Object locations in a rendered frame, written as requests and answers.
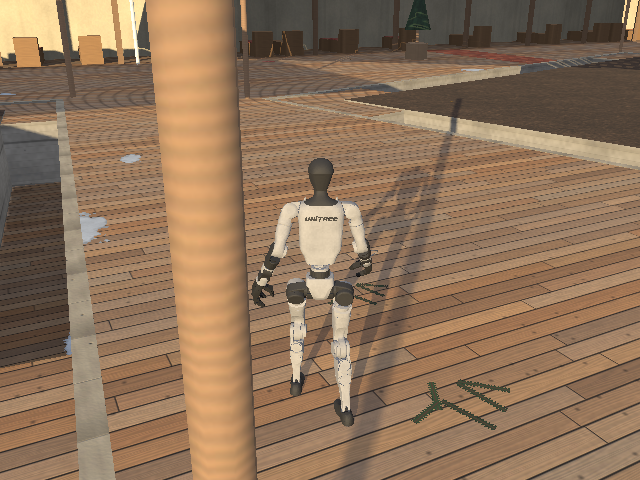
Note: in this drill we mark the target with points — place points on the right robot forearm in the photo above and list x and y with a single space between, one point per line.
365 258

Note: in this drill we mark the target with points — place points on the left robot upper arm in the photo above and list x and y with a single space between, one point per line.
288 212

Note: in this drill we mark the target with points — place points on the robot left hand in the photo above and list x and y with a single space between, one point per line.
257 291

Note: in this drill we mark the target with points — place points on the robot torso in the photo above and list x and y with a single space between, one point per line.
320 241

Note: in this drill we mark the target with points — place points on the right robot upper arm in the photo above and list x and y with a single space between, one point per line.
352 212

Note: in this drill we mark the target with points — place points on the left robot forearm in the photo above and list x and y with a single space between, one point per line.
267 268

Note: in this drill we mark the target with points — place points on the right robot shin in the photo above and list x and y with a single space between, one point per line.
343 372

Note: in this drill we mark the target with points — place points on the robot right hand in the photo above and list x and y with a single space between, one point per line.
357 264

